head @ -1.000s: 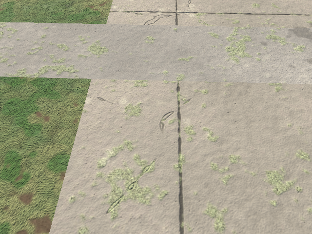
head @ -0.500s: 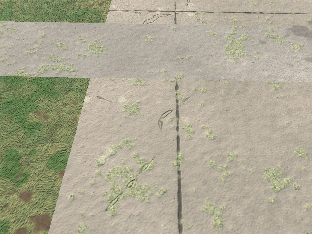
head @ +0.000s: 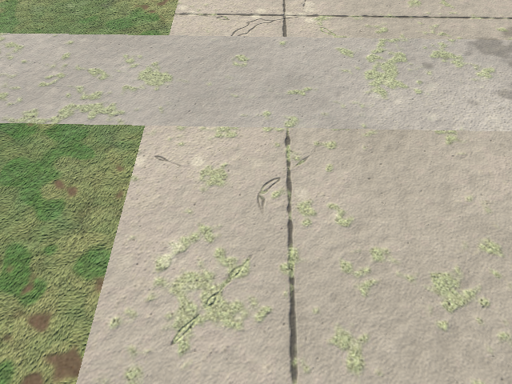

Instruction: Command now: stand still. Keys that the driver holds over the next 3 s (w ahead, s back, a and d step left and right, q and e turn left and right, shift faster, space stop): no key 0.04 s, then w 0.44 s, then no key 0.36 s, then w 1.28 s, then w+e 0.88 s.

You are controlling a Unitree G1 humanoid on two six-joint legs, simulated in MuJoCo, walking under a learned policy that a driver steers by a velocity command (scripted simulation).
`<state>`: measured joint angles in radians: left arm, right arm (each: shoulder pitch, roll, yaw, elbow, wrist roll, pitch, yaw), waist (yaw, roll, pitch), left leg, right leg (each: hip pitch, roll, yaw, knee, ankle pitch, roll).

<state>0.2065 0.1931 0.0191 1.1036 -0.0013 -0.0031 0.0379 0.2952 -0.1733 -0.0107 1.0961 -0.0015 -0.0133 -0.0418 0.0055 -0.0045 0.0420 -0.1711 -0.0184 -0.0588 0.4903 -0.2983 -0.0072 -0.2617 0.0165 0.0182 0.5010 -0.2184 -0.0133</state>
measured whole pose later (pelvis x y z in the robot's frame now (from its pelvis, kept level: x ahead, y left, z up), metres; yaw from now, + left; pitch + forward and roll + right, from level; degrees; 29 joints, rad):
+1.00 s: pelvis +0.27 -0.02 +0.00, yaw +1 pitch +1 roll -1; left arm 0.19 0.25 0.04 0.99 0.00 -0.05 0.00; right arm 0.23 -0.22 -0.05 0.97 0.00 -0.03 -0.05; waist 0.02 0.00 -0.01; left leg -0.44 0.06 -0.01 0.81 -0.38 0.00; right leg -0.29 0.06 -0.06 0.34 -0.09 -0.09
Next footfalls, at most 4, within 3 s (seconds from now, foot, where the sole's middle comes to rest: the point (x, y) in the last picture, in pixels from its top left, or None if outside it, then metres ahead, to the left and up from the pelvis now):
0.68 right None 0.38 -0.10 -0.77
1.14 left None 0.34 0.12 -0.77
1.62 right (320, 323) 0.67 -0.14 -0.77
2.16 left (237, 227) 1.00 0.10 -0.77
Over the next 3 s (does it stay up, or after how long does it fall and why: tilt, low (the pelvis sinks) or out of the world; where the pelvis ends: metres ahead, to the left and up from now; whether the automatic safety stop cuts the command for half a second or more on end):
stays up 1.27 -0.11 0.01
